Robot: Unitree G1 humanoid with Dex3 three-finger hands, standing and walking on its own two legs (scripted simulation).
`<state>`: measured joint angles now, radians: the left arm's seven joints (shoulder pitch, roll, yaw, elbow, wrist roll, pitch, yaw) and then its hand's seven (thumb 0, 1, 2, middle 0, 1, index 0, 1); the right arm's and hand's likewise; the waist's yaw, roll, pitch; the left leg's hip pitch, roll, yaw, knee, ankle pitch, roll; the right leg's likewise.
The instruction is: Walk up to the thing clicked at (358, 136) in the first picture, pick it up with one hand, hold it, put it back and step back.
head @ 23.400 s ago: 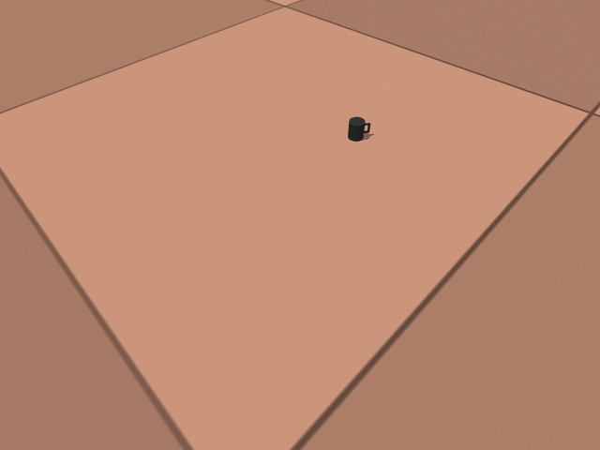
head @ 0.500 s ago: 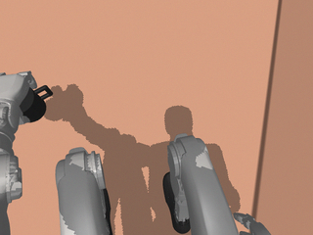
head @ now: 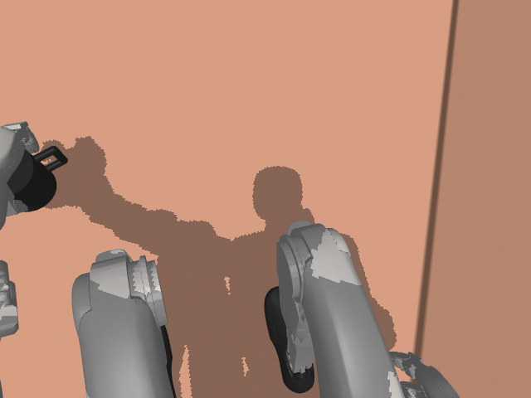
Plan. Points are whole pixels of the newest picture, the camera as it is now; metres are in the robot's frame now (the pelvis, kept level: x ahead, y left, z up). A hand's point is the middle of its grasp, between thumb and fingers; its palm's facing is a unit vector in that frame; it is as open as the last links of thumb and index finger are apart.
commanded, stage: lower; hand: left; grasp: from above
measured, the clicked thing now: (25, 173) +0.46 +0.32 -0.22
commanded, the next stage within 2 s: rest in 0.06 s
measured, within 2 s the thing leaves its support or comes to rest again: neither
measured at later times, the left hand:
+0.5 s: hand (24, 182) +0.44 +0.33 -0.23, palm faces -0.46 -0.13 -0.88, open 10.9 cm
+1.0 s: hand (27, 182) +0.45 +0.33 -0.24, palm faces -0.44 -0.13 -0.89, open 10.9 cm
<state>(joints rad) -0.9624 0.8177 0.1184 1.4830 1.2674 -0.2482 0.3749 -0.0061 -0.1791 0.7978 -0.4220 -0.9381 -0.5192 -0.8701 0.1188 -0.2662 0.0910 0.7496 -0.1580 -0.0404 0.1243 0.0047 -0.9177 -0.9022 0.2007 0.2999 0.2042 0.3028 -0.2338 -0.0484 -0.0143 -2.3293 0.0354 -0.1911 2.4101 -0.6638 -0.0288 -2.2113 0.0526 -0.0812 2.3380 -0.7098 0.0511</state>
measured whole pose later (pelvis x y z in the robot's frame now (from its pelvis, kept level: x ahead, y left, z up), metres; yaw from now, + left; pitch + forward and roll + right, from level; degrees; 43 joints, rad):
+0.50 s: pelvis +0.01 +0.00 -0.02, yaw -2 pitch +31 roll -10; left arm -0.97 0.88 0.16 1.57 1.28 -0.24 0.47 -0.01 -0.18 0.79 -0.43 -0.93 -0.52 -0.87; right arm 0.10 -0.26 0.15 0.75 -0.21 -0.08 0.15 0.00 -0.91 -0.90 0.20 0.30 0.21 0.30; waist -0.27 -0.08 0.04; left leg -2.37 0.03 -0.23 2.49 -0.69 -0.03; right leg -2.25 0.07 -0.10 2.40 -0.72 0.06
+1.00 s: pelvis +0.00 +0.00 -0.03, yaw -3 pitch +29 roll -11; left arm -0.99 0.93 0.15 1.64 1.27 -0.24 0.52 -0.01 -0.19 0.80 -0.45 -0.91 -0.54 -0.85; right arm 0.07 -0.28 0.20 0.73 -0.25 -0.12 0.17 0.00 -0.91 -0.90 0.20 0.30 0.20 0.30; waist -0.29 -0.10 0.08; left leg -2.37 0.04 -0.26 2.53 -0.70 -0.04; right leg -2.24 0.08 -0.12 2.42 -0.71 0.06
